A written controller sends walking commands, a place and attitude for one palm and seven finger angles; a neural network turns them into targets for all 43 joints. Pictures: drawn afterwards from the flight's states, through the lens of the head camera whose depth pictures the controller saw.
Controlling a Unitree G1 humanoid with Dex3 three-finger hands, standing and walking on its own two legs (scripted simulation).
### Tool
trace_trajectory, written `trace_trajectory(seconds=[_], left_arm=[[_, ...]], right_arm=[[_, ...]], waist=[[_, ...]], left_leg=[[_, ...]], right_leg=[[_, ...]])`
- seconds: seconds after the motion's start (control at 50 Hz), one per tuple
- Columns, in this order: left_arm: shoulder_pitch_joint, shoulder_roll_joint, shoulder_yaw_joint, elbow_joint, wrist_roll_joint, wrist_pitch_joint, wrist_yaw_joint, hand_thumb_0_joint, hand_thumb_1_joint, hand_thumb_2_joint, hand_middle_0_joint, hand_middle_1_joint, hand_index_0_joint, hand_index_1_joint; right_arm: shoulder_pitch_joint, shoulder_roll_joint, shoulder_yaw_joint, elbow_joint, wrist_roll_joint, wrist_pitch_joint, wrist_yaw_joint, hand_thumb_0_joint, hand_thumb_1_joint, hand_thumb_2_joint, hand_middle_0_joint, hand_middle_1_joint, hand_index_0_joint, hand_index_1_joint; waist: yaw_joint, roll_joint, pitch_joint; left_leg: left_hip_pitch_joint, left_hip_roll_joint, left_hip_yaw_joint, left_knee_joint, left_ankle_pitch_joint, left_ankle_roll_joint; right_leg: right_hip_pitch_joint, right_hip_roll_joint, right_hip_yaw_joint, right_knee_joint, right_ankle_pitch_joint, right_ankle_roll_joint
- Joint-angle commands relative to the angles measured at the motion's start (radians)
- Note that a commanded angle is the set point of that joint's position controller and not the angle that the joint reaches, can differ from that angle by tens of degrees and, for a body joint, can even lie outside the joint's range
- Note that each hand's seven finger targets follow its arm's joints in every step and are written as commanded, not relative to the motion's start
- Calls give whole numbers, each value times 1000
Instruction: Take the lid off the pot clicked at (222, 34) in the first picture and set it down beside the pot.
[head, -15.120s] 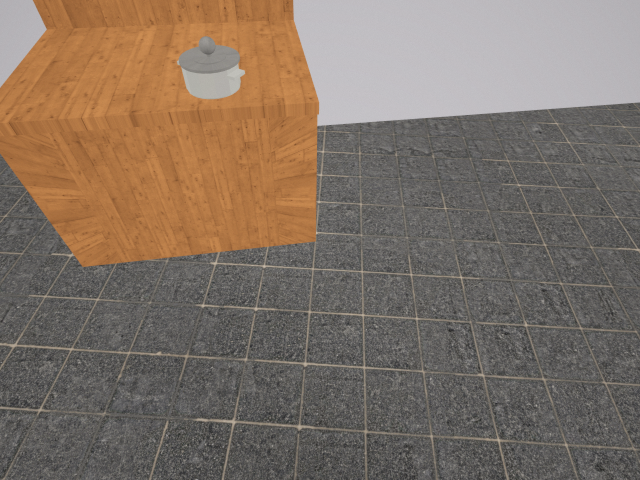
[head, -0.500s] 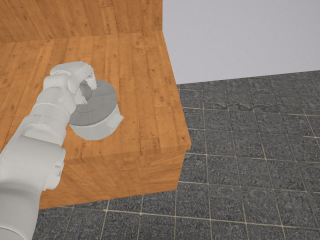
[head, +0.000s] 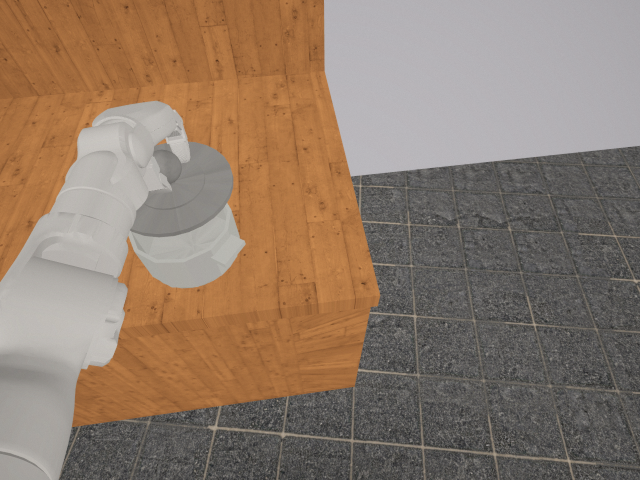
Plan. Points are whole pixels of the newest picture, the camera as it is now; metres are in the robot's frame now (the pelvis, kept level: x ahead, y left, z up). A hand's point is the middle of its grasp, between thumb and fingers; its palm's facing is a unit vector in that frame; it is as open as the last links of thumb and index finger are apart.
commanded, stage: lift the lid straight up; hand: left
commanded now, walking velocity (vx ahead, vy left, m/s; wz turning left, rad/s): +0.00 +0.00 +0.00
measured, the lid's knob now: (163, 167) +0.52 +0.18 +0.10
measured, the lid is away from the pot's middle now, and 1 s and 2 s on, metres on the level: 0.01 0.01 0.13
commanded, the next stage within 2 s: move the lid sideways beside the pot in 0.94 s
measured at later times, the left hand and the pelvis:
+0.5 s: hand (129, 147) +0.49 +0.19 +0.16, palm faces -0.33 -0.07 -0.94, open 7.8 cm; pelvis +0.00 +0.01 +0.00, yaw +1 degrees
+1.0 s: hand (116, 136) +0.49 +0.20 +0.17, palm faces -0.36 -0.09 -0.93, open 7.9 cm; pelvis -0.01 +0.01 +0.00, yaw +1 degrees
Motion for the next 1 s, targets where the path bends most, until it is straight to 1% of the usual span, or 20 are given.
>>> trace_trajectory(seconds=[0.0,0.06,0.08,0.14,0.16,0.2,0.28,0.3,0.38,0.42,0.46,0.5,0.52,0.62,0.7,0.74,0.76,0.82,0.9,0.98], left_arm=[[-601,297,80,-269,21,-13,41,0,697,838,-907,-1166,-796,-1127],[-602,279,70,-299,23,-22,37,0,697,838,-907,-1166,-796,-1127],[-564,278,75,-255,20,-13,35,0,697,838,-907,-1166,-796,-1127],[-591,315,95,-275,15,-4,32,0,697,838,-907,-1166,-796,-1127],[-599,275,66,-293,13,-8,26,0,697,838,-907,-1166,-796,-1127],[-603,278,67,-283,19,0,24,0,697,838,-907,-1166,-796,-1127],[-610,243,37,-225,6,18,6,0,697,838,-907,-1166,-796,-1127],[-664,269,44,-272,6,17,4,0,697,838,-907,-1166,-796,-1127],[-728,243,20,-310,1,4,-12,0,697,838,-907,-1166,-796,-1127],[-737,306,64,-328,13,-5,-9,0,697,838,-907,-1166,-796,-1127],[-720,275,48,-343,15,-17,-13,0,697,838,-907,-1166,-796,-1127],[-651,219,13,-217,16,14,-16,0,697,838,-907,-1166,-796,-1127],[-646,227,18,-182,7,31,-18,0,697,838,-907,-1166,-796,-1127],[-766,237,10,-265,17,30,-32,0,697,838,-907,-1166,-796,-1127],[-791,320,63,-278,28,15,-37,0,697,838,-907,-1166,-796,-1127],[-775,296,43,-234,21,22,-43,0,697,838,-907,-1166,-796,-1127],[-757,240,6,-218,16,21,-50,0,697,838,-907,-1166,-796,-1127],[-713,239,5,-112,20,49,-53,0,697,838,-907,-1166,-796,-1127],[-758,286,28,-163,36,34,-56,0,697,838,-907,-1166,-796,-1127],[-829,266,7,-252,33,7,-59,0,697,838,-907,-1166,-796,-1127]], right_arm=[[53,-151,-43,-86,-7,-25,-13,0,-900,-900,200,300,200,300],[50,-141,-45,-93,-8,-31,-13,0,-900,-900,200,300,200,300],[48,-147,-47,-89,-9,-26,-10,0,-900,-900,200,300,200,300],[38,-150,-42,-95,-5,-24,-8,0,-900,-900,200,300,200,300],[29,-143,-42,-103,-5,-25,-8,0,-900,-900,200,300,200,300],[33,-146,-46,-97,-7,-24,-4,0,-900,-900,200,300,200,300],[26,-153,-41,-88,-2,-24,-4,0,-900,-900,200,300,200,300],[28,-155,-38,-91,-2,-27,-5,0,-900,-900,200,300,200,300],[29,-148,-39,-95,-4,-49,-11,0,-900,-900,200,300,200,300],[33,-147,-37,-99,-7,-56,-11,0,-900,-900,200,300,200,300],[35,-137,-36,-108,-8,-63,-11,0,-900,-900,200,300,200,300],[33,-146,-35,-88,-6,-51,-5,0,-900,-900,200,300,200,300],[31,-152,-34,-81,-3,-46,-3,0,-900,-900,200,300,200,300],[26,-150,-35,-95,-6,-60,-1,0,-900,-900,200,300,200,300],[45,-154,-33,-96,-10,-71,-10,0,-900,-900,200,300,200,300],[42,-154,-29,-92,-4,-74,-14,0,-900,-900,200,300,200,300],[46,-149,-30,-92,-6,-77,-14,0,-900,-900,200,300,200,300],[44,-163,-26,-74,-4,-65,-8,0,-900,-900,200,300,200,300],[47,-164,-27,-83,-11,-62,-11,0,-900,-900,200,300,200,300],[60,-158,-35,-85,-9,-73,-14,0,-900,-900,200,300,200,300]], waist=[[-5,-14,-470],[1,-20,-485],[-2,-35,-446],[5,-43,-454],[5,-15,-466],[-2,-16,-466],[-10,-50,-397],[-9,-43,-433],[-16,-13,-465],[-3,10,-500],[3,24,-523],[-7,-40,-405],[-7,-74,-359],[-10,7,-453],[-4,-27,-494],[-8,-67,-452],[-8,-61,-439],[-13,-83,-329],[-12,-48,-397],[-19,-2,-451]], left_leg=[[454,-50,-18,28,384,70],[482,-46,-25,30,443,72],[471,-46,-17,35,424,73],[451,-52,-18,20,391,72],[471,-51,-22,24,437,71],[499,-49,-25,29,441,71],[471,-45,-27,20,381,71],[480,-50,-30,12,368,71],[535,-49,-42,19,402,73],[552,-49,-50,18,436,70],[570,-49,-54,20,494,69],[513,-47,-48,12,405,66],[468,-45,-40,-1,347,65],[532,-52,-56,-1,365,65],[532,-54,-58,-8,360,69],[497,-56,-51,-20,319,70],[490,-56,-48,-21,337,70],[430,-53,-46,-31,255,66],[446,-55,-43,-27,257,67],[518,-46,-54,-14,318,66]], right_leg=[[2,35,-32,-47,506,-24],[8,36,-34,-52,521,-26],[-1,37,-35,-54,520,-23],[25,34,-34,-54,522,-23],[13,32,-35,-51,528,-27],[-5,36,-37,-55,512,-22],[-32,33,-45,-62,464,-23],[-19,33,-43,-63,462,-20],[-33,34,-45,-63,458,-21],[-12,34,-41,-61,472,-24],[-17,34,-43,-62,482,-28],[-65,39,-55,-72,421,-23],[-59,36,-59,-76,402,-23],[-48,34,-51,-74,397,-28],[-4,37,-47,-80,418,-25],[-7,35,-48,-86,405,-23],[-22,34,-51,-88,408,-26],[-61,34,-57,-97,336,-24],[-30,32,-47,-96,353,-24],[-46,39,-51,-92,371,-27]])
